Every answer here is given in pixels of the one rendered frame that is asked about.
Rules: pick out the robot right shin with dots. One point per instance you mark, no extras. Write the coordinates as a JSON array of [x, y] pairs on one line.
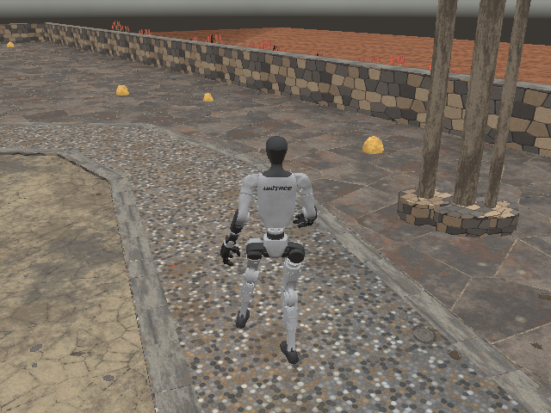
[[290, 319]]

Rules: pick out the robot left hand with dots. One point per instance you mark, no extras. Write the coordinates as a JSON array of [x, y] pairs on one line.
[[225, 253]]

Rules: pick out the right robot forearm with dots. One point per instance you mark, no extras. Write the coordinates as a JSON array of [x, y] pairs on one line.
[[310, 220]]

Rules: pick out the left robot forearm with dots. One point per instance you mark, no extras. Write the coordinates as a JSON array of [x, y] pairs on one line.
[[234, 231]]

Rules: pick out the robot left upper arm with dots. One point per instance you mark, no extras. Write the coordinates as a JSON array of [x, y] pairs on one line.
[[248, 183]]

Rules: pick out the robot right hand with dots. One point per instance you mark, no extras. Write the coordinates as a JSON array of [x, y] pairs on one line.
[[300, 218]]

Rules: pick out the robot right upper arm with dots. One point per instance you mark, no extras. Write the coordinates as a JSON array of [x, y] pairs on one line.
[[306, 192]]

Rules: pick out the humanoid robot torso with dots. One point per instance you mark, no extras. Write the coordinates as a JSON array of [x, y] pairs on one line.
[[275, 205]]

